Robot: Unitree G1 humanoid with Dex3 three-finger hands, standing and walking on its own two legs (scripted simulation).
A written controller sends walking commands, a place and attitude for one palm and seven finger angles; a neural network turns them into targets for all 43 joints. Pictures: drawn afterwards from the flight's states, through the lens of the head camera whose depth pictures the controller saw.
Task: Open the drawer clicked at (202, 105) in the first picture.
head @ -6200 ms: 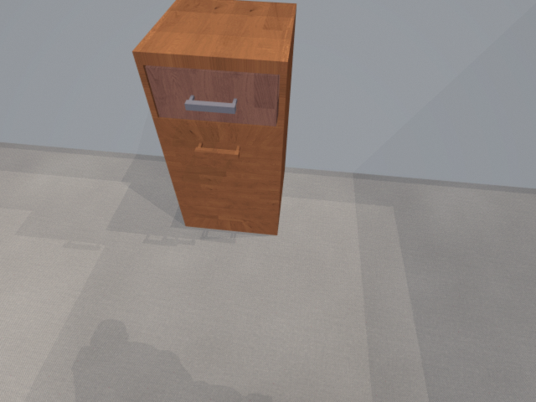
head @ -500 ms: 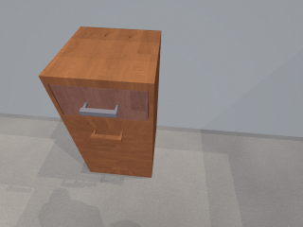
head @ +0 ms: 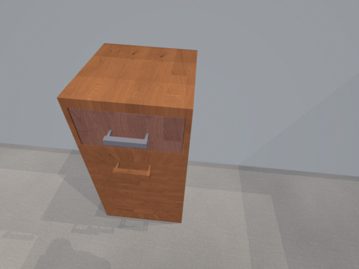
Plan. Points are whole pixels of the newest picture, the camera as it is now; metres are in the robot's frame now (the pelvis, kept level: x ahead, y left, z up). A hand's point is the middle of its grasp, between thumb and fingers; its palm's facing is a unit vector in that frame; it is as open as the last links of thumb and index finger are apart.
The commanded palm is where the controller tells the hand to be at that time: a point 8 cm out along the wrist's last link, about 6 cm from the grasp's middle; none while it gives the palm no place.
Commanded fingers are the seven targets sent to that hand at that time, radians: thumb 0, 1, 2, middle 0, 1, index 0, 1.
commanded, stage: look again from close up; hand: left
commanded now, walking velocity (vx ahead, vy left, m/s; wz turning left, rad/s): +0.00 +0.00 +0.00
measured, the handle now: (127, 138) +0.55 +0.21 -0.07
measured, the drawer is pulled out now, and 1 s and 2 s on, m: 0.00 0.00 0.00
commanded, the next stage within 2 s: raise the hand with hooked fingers in 0.14 s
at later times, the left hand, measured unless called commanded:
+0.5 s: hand (86, 236) +0.20 +0.22 -0.02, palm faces -0.01 -0.57 -0.82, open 7.8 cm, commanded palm +0.12 +0.25 -0.03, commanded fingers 0.00 0.57 0.76 -0.22 -0.51 -0.22 -0.51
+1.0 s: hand (83, 217) +0.24 +0.24 -0.01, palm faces +0.08 -0.13 -0.99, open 10.6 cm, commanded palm +0.19 +0.25 +0.03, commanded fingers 0.00 -0.01 0.51 -0.27 -0.88 -0.27 -0.88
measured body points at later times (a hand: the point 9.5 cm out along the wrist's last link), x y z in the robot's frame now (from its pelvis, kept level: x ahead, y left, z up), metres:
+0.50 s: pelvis -0.02 +0.04 -0.02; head -0.02 +0.00 +0.43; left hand +0.19 +0.25 +0.02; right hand +0.12 -0.21 -0.13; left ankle -0.03 +0.09 -0.74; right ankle +0.01 -0.07 -0.74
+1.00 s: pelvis +0.00 +0.01 -0.04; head +0.04 -0.02 +0.41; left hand +0.23 +0.24 +0.04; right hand +0.24 -0.17 -0.13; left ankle -0.03 +0.09 -0.74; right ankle +0.01 -0.07 -0.74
